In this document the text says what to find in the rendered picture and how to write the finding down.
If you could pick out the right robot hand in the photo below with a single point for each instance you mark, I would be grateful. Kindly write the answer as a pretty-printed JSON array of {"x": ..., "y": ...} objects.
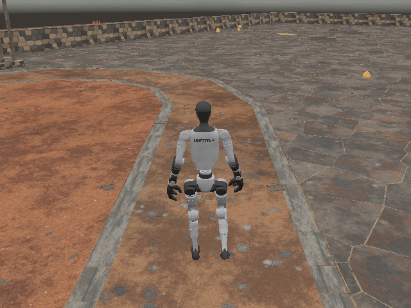
[{"x": 235, "y": 182}]

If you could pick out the right robot forearm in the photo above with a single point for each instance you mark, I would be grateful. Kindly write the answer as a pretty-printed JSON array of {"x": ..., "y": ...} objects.
[{"x": 235, "y": 169}]

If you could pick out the humanoid robot torso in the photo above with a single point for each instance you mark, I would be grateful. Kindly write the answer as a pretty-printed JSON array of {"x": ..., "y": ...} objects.
[{"x": 204, "y": 154}]

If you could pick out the left robot forearm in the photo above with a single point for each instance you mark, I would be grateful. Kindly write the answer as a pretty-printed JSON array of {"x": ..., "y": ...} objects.
[{"x": 174, "y": 174}]

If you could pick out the robot right upper arm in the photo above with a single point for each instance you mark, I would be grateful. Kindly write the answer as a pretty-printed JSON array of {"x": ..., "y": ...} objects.
[{"x": 227, "y": 144}]

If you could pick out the robot left upper arm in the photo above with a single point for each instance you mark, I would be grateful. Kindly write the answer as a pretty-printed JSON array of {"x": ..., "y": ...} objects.
[{"x": 181, "y": 147}]

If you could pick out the robot right thigh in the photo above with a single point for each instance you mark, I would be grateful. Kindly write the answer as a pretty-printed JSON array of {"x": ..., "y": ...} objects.
[{"x": 220, "y": 187}]

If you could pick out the left robot hand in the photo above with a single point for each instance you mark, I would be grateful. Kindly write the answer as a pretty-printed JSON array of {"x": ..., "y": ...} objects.
[{"x": 170, "y": 191}]

